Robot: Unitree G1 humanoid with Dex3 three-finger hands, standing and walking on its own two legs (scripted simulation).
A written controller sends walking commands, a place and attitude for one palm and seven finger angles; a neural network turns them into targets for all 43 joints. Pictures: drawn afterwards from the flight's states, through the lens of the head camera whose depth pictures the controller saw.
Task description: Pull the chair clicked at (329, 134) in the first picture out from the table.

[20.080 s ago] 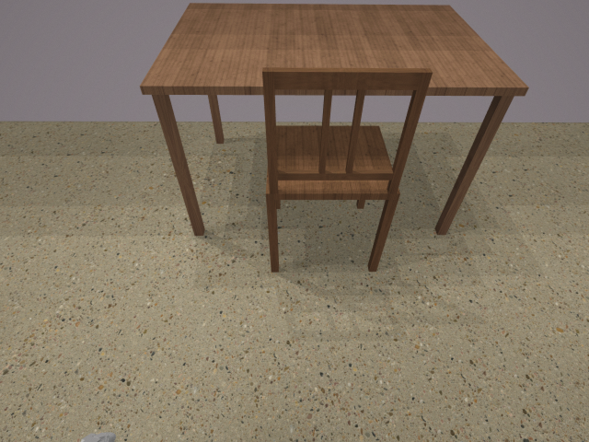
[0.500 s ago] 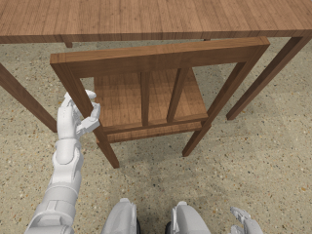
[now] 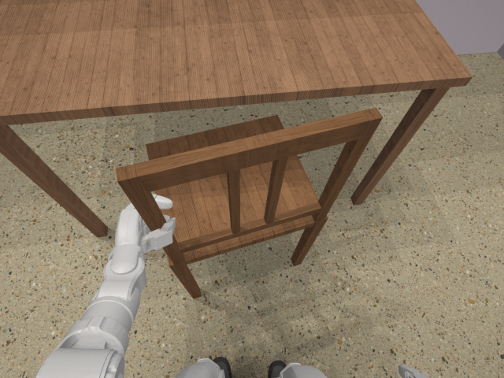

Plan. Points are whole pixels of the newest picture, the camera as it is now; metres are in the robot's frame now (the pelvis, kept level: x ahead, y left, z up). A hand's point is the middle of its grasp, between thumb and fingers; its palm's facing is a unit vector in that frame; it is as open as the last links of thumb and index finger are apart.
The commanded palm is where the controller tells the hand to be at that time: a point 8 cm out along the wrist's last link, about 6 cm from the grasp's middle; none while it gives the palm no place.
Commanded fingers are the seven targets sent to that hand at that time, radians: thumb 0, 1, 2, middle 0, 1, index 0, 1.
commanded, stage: step backward, pulling the chair out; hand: left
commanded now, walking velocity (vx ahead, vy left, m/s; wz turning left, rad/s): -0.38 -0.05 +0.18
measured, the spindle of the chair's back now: (234, 203) +0.43 +0.03 -0.09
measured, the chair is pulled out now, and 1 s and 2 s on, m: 0.07 0.14 0.23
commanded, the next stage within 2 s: none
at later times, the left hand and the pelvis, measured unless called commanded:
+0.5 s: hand (170, 279) +0.28 +0.13 -0.07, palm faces +0.08 -0.98 -0.18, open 5.9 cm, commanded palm +0.28 +0.19 -0.07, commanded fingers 0.00 0.90 0.90 -0.50 -1.45 -0.50 -1.45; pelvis -0.06 -0.01 +0.00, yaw +2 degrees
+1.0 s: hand (165, 278) +0.28 +0.14 -0.07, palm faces +0.06 -0.98 -0.20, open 5.9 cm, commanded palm +0.28 +0.19 -0.07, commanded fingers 0.00 0.90 0.90 -0.50 -1.45 -0.50 -1.45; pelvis -0.06 -0.01 +0.00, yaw +4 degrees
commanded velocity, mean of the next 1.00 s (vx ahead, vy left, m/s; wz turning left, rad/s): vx -0.38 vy -0.03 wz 0.14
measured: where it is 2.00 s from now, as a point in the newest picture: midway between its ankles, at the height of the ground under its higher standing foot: outside the picture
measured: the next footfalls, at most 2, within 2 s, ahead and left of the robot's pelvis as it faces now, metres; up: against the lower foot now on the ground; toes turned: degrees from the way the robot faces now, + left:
left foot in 0.94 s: -0.01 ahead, +0.11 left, +0.00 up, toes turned +1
left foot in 1.48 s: -0.09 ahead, +0.12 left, +0.00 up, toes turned +6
